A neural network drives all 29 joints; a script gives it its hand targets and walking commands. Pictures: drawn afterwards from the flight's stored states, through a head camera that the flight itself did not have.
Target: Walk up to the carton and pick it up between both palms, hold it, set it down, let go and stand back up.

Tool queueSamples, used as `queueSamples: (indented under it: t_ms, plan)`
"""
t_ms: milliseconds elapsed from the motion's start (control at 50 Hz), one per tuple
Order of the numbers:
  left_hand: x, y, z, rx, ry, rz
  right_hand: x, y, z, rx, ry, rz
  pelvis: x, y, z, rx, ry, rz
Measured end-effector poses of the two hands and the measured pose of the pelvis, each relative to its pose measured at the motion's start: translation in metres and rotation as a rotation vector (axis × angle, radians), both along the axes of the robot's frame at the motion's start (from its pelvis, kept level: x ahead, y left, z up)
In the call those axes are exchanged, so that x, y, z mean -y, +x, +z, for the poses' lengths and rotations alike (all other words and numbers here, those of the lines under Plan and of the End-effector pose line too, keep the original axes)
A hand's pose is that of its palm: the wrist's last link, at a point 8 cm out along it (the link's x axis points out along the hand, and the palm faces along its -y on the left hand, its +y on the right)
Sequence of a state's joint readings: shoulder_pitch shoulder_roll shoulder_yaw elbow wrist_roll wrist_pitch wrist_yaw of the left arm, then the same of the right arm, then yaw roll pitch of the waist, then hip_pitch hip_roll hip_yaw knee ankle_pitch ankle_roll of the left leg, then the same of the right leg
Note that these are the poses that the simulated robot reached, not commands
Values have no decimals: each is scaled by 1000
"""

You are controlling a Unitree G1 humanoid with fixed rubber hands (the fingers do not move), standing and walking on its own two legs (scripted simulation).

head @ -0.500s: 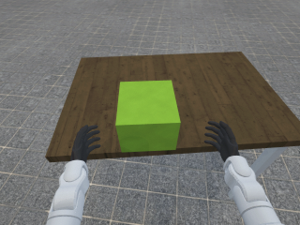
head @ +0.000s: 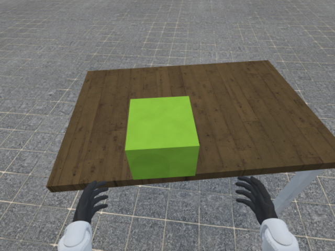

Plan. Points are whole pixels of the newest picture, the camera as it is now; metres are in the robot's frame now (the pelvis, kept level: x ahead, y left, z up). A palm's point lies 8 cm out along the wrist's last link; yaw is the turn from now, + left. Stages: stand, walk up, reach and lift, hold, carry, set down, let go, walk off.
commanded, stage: set down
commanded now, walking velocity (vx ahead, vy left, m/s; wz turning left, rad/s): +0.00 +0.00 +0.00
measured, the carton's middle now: (161, 136) +0.44 +0.07 +0.01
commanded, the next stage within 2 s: let go in 0.94 s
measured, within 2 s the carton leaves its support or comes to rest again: neither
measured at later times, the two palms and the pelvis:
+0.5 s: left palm (85, 236) +0.16 +0.24 -0.06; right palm (266, 234) +0.19 -0.19 -0.05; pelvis +0.01 +0.01 +0.00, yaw +0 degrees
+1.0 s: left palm (91, 241) +0.16 +0.23 -0.08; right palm out of the picture +0.16 -0.21 -0.09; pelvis +0.00 +0.01 +0.00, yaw +0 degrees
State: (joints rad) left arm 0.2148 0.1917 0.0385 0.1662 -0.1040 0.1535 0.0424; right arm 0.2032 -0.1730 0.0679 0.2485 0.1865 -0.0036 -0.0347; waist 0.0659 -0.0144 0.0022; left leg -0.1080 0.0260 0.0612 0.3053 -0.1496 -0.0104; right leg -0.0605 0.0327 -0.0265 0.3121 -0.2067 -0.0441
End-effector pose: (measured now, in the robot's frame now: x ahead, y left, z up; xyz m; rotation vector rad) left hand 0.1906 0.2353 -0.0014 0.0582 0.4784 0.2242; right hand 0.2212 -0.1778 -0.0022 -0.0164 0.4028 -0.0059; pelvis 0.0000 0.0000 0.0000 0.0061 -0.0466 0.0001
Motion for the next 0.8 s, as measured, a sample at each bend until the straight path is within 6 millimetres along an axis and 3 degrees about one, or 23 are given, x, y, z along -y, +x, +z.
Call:
queueSamples:
  t_ms: [400, 580, 800]
  plan:
    - [-6, -19, -42, -149, 25, -46, 5, -23, -42, -135, -68, 0, -5, 11, 0, -4, -6, -1]
    - [-5, -34, -62, -246, 34, -71, 20, -39, -60, -211, -115, -21, -7, 10, -1, 12, -9, 0]
    - [-3, -37, -74, -323, 42, -94, 32, -59, -75, -287, -138, -36, -6, 4, -2, 25, -6, 0]
